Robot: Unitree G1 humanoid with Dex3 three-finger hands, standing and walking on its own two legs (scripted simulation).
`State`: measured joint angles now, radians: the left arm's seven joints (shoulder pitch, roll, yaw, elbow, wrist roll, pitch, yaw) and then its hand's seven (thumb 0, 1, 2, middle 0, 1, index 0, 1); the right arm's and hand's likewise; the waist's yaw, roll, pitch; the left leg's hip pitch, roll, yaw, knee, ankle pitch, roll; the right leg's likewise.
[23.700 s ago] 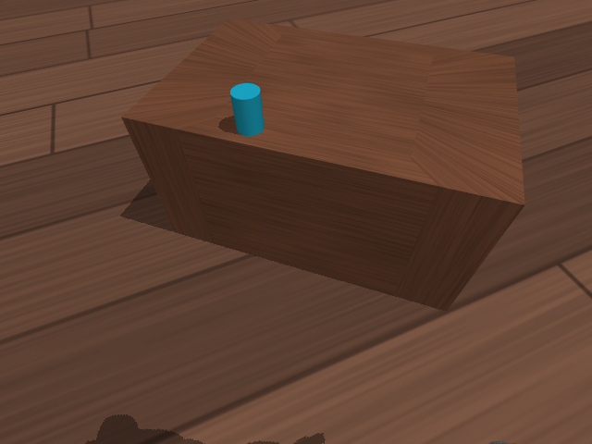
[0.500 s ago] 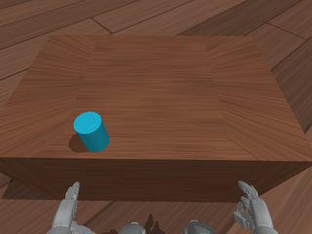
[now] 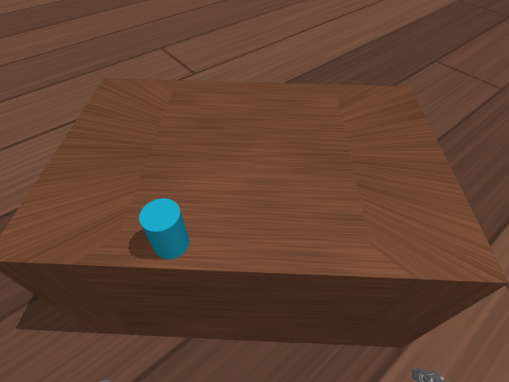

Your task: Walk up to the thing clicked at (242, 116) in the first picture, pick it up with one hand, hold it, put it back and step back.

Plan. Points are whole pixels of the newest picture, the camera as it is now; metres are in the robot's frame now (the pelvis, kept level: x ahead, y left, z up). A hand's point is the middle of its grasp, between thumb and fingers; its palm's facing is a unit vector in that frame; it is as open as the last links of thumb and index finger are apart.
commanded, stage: stand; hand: left
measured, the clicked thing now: (166, 229) +0.42 +0.22 -0.11
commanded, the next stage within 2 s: none
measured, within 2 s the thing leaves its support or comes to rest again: neither
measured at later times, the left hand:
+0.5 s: hand out of the picture +0.04 +0.23 -0.14, palm faces +0.00 -0.94 -0.34, open 7.4 cm
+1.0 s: hand out of the picture +0.04 +0.23 -0.14, palm faces -0.03 -0.94 -0.33, open 7.4 cm
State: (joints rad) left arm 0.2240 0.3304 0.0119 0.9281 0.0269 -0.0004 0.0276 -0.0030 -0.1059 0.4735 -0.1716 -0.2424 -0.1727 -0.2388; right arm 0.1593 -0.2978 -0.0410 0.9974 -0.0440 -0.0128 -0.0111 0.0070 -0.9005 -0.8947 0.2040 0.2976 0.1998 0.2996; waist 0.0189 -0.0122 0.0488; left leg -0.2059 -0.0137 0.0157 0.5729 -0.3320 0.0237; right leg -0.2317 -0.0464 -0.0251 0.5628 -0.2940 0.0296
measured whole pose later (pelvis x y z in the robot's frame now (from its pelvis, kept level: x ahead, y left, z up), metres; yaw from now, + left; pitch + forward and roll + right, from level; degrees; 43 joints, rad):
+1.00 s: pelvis -0.01 -0.02 +0.02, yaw +0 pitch -2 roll +0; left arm 0.13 0.33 0.00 1.17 0.02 -0.02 0.00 0.00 0.90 0.89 -0.20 -0.30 -0.20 -0.30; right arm 0.14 -0.33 -0.01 1.16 -0.02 -0.01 0.00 0.00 -0.90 -0.89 0.20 0.30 0.20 0.30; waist 0.00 0.01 0.06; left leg -0.10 0.01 0.01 0.34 -0.19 0.00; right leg -0.13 -0.02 -0.04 0.33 -0.16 0.01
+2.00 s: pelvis +0.00 -0.01 +0.02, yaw -1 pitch -2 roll +0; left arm 0.11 0.33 0.00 1.16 0.01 -0.01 0.00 0.00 0.90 0.89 -0.20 -0.30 -0.20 -0.30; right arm 0.12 -0.34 0.00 1.16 -0.02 -0.02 0.00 0.00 -0.90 -0.89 0.20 0.30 0.20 0.30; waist 0.00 0.01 0.04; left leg -0.07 0.01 0.02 0.30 -0.19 0.00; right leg -0.11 -0.02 -0.02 0.30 -0.16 0.01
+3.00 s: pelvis -0.13 +0.01 -0.01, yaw -5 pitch +0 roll +0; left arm 0.10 0.39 0.07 0.86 0.02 0.04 0.00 0.01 0.90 0.89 -0.20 -0.30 -0.20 -0.30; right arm 0.15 -0.38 -0.05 0.88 -0.02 0.03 -0.02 0.01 -0.90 -0.89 0.21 0.30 0.20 0.30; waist -0.01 0.00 0.21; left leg -0.36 0.03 0.02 0.71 -0.35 0.00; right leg -0.30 0.05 0.08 0.71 -0.40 0.01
